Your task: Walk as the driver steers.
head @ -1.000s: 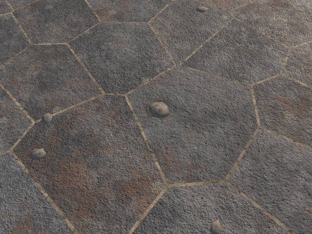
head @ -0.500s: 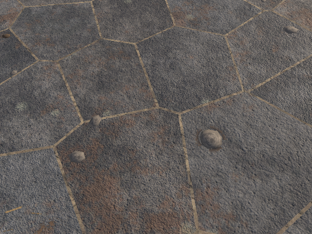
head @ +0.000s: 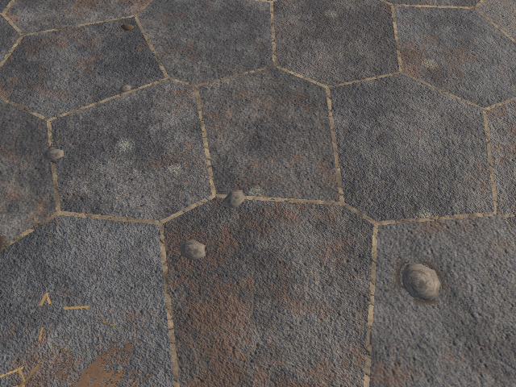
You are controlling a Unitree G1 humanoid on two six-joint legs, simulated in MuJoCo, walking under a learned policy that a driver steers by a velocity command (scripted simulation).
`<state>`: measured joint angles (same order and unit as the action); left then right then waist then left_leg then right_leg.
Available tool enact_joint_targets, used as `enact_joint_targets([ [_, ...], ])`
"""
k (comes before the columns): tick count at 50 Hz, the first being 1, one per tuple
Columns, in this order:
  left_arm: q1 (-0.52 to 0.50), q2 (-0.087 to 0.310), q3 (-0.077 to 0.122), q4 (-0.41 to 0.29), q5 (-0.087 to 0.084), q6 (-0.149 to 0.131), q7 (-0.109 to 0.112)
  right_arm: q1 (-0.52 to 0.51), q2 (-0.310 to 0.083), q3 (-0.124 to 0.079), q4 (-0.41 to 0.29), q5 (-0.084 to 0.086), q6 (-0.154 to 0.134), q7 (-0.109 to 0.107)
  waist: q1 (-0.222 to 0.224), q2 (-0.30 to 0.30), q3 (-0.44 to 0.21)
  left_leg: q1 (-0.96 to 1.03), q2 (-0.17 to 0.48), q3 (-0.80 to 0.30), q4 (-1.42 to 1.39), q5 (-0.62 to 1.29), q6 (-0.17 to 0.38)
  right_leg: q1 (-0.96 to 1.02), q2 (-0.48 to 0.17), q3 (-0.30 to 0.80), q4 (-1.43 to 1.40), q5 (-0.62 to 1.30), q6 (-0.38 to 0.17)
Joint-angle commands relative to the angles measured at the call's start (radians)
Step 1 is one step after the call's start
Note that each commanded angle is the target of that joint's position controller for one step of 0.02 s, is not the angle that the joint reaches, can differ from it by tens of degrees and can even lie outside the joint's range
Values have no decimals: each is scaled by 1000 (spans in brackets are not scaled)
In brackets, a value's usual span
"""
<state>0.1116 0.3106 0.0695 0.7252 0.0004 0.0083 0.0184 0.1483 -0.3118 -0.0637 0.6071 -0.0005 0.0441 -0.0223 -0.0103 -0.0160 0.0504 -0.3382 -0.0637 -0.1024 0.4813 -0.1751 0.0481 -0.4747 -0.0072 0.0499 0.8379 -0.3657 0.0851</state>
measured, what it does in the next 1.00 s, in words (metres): steps to the right, turning right: right foot, then right foot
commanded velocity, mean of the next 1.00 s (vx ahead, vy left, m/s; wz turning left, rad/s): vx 0.07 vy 0.00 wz -0.36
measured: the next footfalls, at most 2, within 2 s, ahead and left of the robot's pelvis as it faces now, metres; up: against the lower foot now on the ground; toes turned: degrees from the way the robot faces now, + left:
right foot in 0.10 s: +0.06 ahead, -0.15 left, +0.00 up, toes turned +1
right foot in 0.70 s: +0.00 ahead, -0.16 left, +0.00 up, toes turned -20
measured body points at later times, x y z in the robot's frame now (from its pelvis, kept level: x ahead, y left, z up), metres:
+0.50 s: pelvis +0.01 -0.02 -0.01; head +0.04 -0.03 +0.44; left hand +0.22 +0.23 -0.10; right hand +0.08 -0.33 -0.11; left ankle +0.04 +0.09 -0.74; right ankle -0.02 -0.14 -0.70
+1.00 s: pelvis +0.06 -0.10 +0.01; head +0.07 -0.14 +0.46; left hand +0.24 +0.13 -0.09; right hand +0.12 -0.43 -0.09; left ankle +0.25 +0.00 -0.68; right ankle -0.04 -0.15 -0.74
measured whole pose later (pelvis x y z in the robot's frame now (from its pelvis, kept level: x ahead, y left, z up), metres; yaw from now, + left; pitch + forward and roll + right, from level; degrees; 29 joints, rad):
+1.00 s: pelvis +0.06 -0.10 +0.01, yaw -26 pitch +2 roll +2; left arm 0.38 0.27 0.05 0.67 0.00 -0.01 0.03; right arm 0.07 -0.30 -0.08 0.72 -0.01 -0.05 0.01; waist 0.04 0.03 0.03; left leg -0.61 0.02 -0.05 0.74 -0.07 -0.06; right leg -0.11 0.05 0.11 0.36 -0.27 -0.06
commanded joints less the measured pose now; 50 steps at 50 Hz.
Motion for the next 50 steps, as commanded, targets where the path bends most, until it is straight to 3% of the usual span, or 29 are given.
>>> enact_joint_targets([
  [1, 17, 72, 13, -57, -6, -9, -10, -21, -129, -30, -54, -9, -11, 2, -13, 173, -180, 125, 259, -228, -99, 202, 185, 102, -16, -10, -92, 10, -12],
  [4, 59, 21, -5, -38, 5, -19, -29, -27, -40, 11, -14, -13, -22, 14, 28, 143, -154, 51, 211, -180, -77, 45, 114, 308, -18, -35, -409, 209, -48],
  [5, 48, 46, -6, -46, 21, -21, -30, 25, -26, 17, 11, -25, -32, 17, 6, 99, -139, 20, 167, -149, -57, -44, 56, 360, -58, 25, -444, 312, -71],
  [6, 20, 125, 3, -73, 28, -22, -25, 79, -39, 13, 21, -45, -41, 17, -55, -45, -123, 4, 84, -67, 35, -158, 0, 343, -171, 156, -446, 467, -125],
  [7, -36, 127, 2, -63, 26, -24, -27, 89, -41, 8, 18, -45, -45, 13, -99, -158, -99, 107, 58, -9, -6, -143, -46, 175, -198, 205, -477, 296, -207],
  [8, -51, 107, 3, -80, 18, -26, -30, 23, -93, -4, 26, -40, -44, 4, -49, -140, -51, 141, 55, 5, 12, -95, -63, 116, -155, 199, -503, 146, -199],
  [9, -26, 108, 3, -70, 16, -29, -30, -18, -107, -13, 20, -31, -41, -3, -26, -135, -44, 151, 53, 17, 32, -74, -57, 104, -139, 198, -509, 100, -177],
  [11, -10, 141, 12, -74, 2, -35, -25, -21, -92, -17, 15, -27, -32, -15, -19, -155, -30, 130, 52, 34, 50, -60, -49, 113, -134, 226, -498, 143, -171],
  [15, 33, 141, 21, -98, -9, -16, -3, -4, -53, -24, 20, -16, -43, -14, 3, -125, -70, 97, 41, 71, 78, -66, -47, 159, -130, 281, -443, 239, -206],
  [18, 27, 136, 27, -134, -13, 2, 3, 20, -55, -39, 24, -12, -49, -7, 3, -69, -91, 130, 65, 67, 56, -51, -28, 123, -92, 280, -382, 247, -199],
  [20, 19, 117, 26, -161, -17, 8, 2, 49, -85, -54, 28, -13, -48, -6, 1, 43, -96, 180, 144, 1, -20, -34, 18, 42, -26, 200, -272, 193, -151],
  [21, 25, 97, 22, -169, -18, 11, 0, 79, -107, -61, 34, -16, -45, -7, -3, 130, -101, 221, 239, -96, -85, 5, 78, -25, 25, 122, -163, 119, -115],
  [22, 48, 84, 22, -173, -18, 13, -4, 70, -130, -64, 30, -21, -47, -10, 6, 240, -111, 241, 388, -227, -143, 119, 170, -75, 59, 30, -6, -57, -85],
  [23, 36, 117, 35, -178, -13, 15, -8, 70, -118, -57, 14, -26, -55, -16, -16, 238, -119, 240, 492, -299, -160, 260, 252, -128, 23, 16, 220, -252, -60],
  [24, 38, 135, 49, -175, -17, 20, -12, 57, -110, -50, 4, -26, -61, -21, -8, 151, -115, 222, 500, -274, -153, 326, 267, -145, -1, 37, 353, -264, -47],
  [25, 55, 115, 47, -166, -24, 29, -14, 12, -112, -49, -1, -17, -62, -24, 18, 104, -101, 207, 454, -185, -145, 304, 228, -142, -31, 43, 349, -219, -40],
  [28, 33, 53, 21, -177, -23, 42, -26, -29, -145, -60, 7, -8, -47, -26, 4, 145, -87, 166, 341, 24, -134, 294, 154, -45, -50, -43, 159, -101, -27],
  [30, 19, 55, 19, -197, -26, 42, -41, -17, -156, -65, 13, -4, -34, -23, -12, 182, -119, 171, 336, 82, -110, 314, 146, 46, -38, -84, 20, -81, -36],
  [33, 106, 74, 33, -174, -30, 47, -48, 6, -170, -70, 28, 28, -32, -8, 18, 160, -152, 105, 351, 106, -95, -93, 107, 224, 11, -162, -220, 55, -92],
  [34, 184, 91, 46, -139, -30, 47, -43, 20, -134, -61, 39, 29, -35, -3, 40, 124, -150, 12, 324, 143, -30, -263, 70, 345, 46, -171, -276, 40, -121],
  [35, 289, 129, 63, -102, -34, 41, -34, 17, -69, -43, 42, 12, -38, 6, 71, -17, -125, -150, 259, 234, 191, -393, 6, 476, 0, -51, -358, -22, -172],
  [36, 342, 269, 86, -127, -21, 22, -23, -50, 4, -19, -23, -21, -45, 12, 77, -306, -72, -515, 111, 264, 607, -535, -82, 549, -296, 518, -509, -201, -337],
  [37, 322, 260, 74, -161, 7, -21, -38, -151, -63, -34, -63, 10, -77, 12, 127, -215, -72, -600, 73, 38, 701, -477, -62, 460, -379, 757, -671, -346, -458],
  [38, 271, 204, 56, -157, 12, -46, -36, -163, -108, -47, -63, 40, -97, 18, 89, -169, 2, -622, 109, 8, 706, -360, -39, 431, -363, 696, -699, -402, -429],
  [39, 233, 162, 41, -157, -1, -57, -31, -127, -132, -56, -38, 30, -110, 19, 53, -139, 28, -602, 130, 12, 672, -249, -29, 412, -319, 598, -680, -347, -379],
  [40, 196, 144, 33, -162, -6, -55, -22, -100, -129, -58, -10, 6, -118, 14, 33, -112, 20, -561, 146, 13, 627, -159, -38, 400, -273, 507, -658, -249, -338],
  [42, 178, 134, 25, -169, 6, -52, -4, -95, -106, -56, 10, -12, -124, 14, 15, -108, 6, -459, 124, 37, 561, -33, -66, 364, -197, 366, -645, 81, -303],
  [45, 211, 137, 30, -147, 0, -48, 16, -99, -53, -39, 33, -17, -119, 17, 13, -75, -56, -364, 81, 66, 425, 55, -104, 389, -151, 213, -562, 568, -278],
  [50, 256, 119, 27, -101, -5, -25, 25, -161, -11, -9, 53, 2, -105, 48, 61, -113, -80, -212, 77, 89, 174, 159, -115, 382, -146, 137, -522, 651, -246],
])
Keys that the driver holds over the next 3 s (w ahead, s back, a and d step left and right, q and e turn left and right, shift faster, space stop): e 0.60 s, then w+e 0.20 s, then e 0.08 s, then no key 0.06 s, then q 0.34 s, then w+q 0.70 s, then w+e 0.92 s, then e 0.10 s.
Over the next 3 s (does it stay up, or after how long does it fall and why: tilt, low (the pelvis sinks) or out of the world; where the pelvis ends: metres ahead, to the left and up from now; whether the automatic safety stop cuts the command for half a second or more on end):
stays up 0.96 -0.15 -0.02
